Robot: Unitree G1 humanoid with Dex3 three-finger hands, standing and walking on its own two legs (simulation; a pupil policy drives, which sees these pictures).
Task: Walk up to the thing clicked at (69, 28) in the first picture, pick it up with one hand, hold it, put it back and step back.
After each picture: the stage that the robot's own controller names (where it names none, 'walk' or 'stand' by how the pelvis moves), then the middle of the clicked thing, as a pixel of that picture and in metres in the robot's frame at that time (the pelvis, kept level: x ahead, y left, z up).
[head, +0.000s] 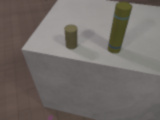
stand; (71, 37) +0.69 +0.08 -0.04
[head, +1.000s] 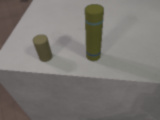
walk; (43, 48) +0.56 +0.23 -0.02
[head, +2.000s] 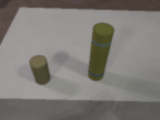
stand; (40, 70) +0.44 +0.19 -0.02
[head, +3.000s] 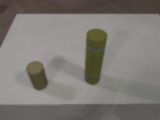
stand; (37, 76) +0.44 +0.20 -0.04
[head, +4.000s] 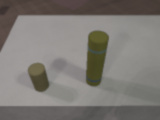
stand; (39, 77) +0.43 +0.20 -0.04
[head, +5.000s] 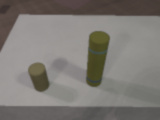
stand; (39, 77) +0.43 +0.20 -0.04
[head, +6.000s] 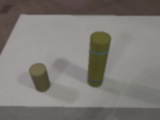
stand; (40, 78) +0.43 +0.19 -0.04
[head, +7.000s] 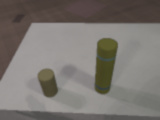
rise first; (48, 83) +0.42 +0.18 -0.04
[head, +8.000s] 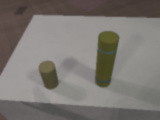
go down; (49, 75) +0.44 +0.19 -0.04
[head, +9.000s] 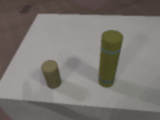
go down; (52, 74) +0.44 +0.18 -0.03
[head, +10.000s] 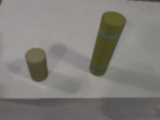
go down; (37, 65) +0.43 +0.16 +0.01
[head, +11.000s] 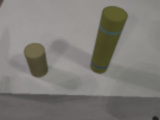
close in; (37, 61) +0.44 +0.16 +0.02
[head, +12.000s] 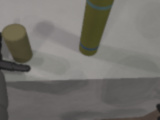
close; (18, 44) +0.46 +0.18 +0.06
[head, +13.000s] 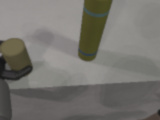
lift; (18, 58) +0.42 +0.18 +0.05
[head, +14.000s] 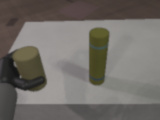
lift; (31, 69) +0.32 +0.16 +0.17
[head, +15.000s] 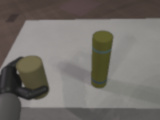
hold; (34, 78) +0.31 +0.16 +0.14
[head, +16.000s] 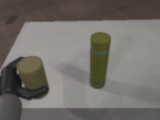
hold; (34, 78) +0.31 +0.15 +0.14
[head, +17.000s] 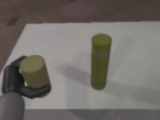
crouch; (37, 77) +0.31 +0.15 +0.14
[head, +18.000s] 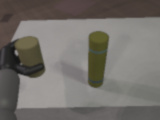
crouch; (31, 57) +0.39 +0.17 +0.15
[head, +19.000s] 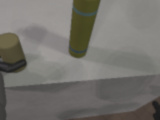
lower; (12, 53) +0.45 +0.18 +0.03
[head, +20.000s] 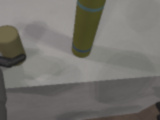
lower; (11, 47) +0.46 +0.18 +0.06
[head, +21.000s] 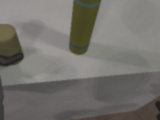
lower; (8, 46) +0.46 +0.18 +0.06
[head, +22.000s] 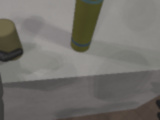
lower; (8, 41) +0.47 +0.18 +0.06
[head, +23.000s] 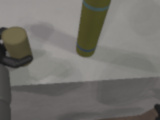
loosen; (19, 48) +0.45 +0.17 +0.06
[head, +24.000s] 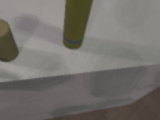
rise; (2, 42) +0.47 +0.18 +0.07
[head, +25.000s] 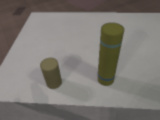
sink last; (51, 73) +0.42 +0.16 +0.02
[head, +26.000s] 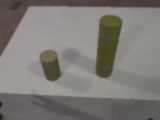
stand; (50, 66) +0.45 +0.16 +0.02
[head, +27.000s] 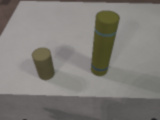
stand; (44, 64) +0.44 +0.17 +0.03
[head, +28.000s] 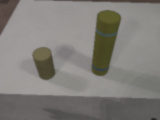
stand; (44, 64) +0.44 +0.17 +0.03
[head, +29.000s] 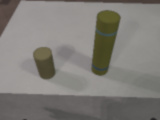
stand; (45, 63) +0.45 +0.16 +0.03
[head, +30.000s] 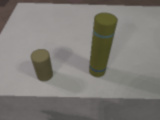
stand; (42, 65) +0.44 +0.16 +0.03
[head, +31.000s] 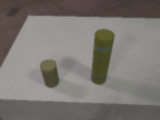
stand; (50, 74) +0.46 +0.16 -0.04
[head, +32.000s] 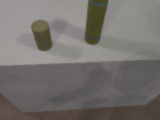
walk; (42, 36) +0.55 +0.17 -0.02
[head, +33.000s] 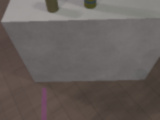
walk; (51, 0) +0.85 +0.20 -0.01
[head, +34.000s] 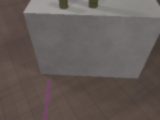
stand; out of the picture +1.10 +0.17 -0.02
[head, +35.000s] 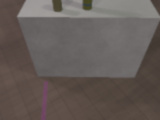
stand; (57, 2) +1.09 +0.19 -0.04
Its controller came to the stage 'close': yes
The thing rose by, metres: 0.20
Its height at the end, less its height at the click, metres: +0.00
